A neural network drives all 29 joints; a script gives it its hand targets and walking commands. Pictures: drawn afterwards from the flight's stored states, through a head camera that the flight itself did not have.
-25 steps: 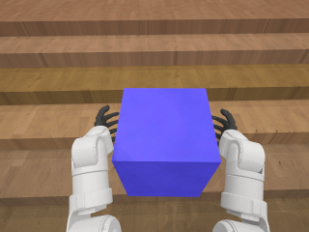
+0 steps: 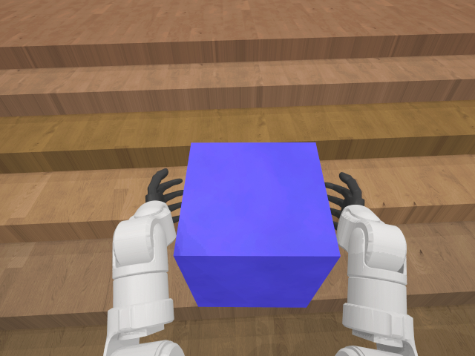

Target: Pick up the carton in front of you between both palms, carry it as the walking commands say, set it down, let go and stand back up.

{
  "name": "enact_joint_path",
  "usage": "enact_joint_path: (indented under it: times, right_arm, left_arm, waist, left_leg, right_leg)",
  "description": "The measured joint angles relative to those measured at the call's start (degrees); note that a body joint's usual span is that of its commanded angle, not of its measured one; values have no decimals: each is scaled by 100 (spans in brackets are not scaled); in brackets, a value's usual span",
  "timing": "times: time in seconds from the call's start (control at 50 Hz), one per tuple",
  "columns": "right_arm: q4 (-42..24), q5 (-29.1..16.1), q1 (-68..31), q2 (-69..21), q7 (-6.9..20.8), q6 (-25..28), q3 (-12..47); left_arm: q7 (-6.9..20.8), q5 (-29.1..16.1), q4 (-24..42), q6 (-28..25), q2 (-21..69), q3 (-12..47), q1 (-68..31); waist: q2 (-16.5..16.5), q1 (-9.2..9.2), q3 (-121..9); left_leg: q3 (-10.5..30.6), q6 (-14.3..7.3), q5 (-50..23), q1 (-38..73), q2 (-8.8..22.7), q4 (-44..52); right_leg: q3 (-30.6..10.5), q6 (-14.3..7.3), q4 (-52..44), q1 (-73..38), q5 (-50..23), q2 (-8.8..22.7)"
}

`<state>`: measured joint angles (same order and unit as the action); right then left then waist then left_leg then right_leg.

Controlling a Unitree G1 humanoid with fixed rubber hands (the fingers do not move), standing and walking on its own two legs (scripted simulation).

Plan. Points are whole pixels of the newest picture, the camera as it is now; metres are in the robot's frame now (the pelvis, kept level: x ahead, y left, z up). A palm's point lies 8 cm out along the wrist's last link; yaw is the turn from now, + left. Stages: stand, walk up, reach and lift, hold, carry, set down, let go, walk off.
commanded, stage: carry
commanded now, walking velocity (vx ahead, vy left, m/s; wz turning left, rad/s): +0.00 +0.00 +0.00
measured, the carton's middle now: (252, 230) +0.33 +0.00 +0.04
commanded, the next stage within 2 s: none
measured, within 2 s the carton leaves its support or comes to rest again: neither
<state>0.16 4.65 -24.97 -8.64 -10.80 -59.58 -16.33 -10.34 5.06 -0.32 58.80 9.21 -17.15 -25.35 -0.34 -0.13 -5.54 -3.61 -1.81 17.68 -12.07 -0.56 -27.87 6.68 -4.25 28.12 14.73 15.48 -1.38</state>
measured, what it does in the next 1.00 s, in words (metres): stands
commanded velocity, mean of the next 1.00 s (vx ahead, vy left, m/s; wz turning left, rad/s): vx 0.16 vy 0.00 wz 0.00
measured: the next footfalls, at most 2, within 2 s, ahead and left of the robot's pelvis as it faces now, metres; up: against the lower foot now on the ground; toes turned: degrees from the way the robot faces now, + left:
left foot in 1.38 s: +0.30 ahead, +0.11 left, +0.12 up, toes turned +5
right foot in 1.82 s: +0.65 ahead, -0.09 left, +0.24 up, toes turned -9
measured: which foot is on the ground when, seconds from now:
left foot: down 0.00-1.00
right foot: down 0.00-1.00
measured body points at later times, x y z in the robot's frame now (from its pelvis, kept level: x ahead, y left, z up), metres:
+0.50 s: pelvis -0.01 -0.01 +0.00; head -0.03 -0.01 +0.45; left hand +0.32 +0.15 +0.11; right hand +0.32 -0.16 +0.10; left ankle -0.03 +0.10 -0.74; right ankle -0.01 -0.07 -0.74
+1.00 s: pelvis +0.02 +0.00 -0.01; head +0.00 +0.00 +0.44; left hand +0.36 +0.16 +0.13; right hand +0.36 -0.16 +0.13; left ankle -0.03 +0.10 -0.74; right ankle -0.01 -0.07 -0.74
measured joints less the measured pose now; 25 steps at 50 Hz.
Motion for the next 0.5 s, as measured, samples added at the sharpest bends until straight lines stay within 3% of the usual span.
enact_joint_path:
  times: [0.5]
  right_arm:
    - [-15,-1,8,-20,14,23,-10]
  left_arm:
    - [14,-49,-13,-27,-28,24,5]
  waist:
    - [5,25,72]
  left_leg:
    - [-2,48,-69,-28,61,-14]
  right_leg:
    - [7,-51,-64,-2,-108,-59]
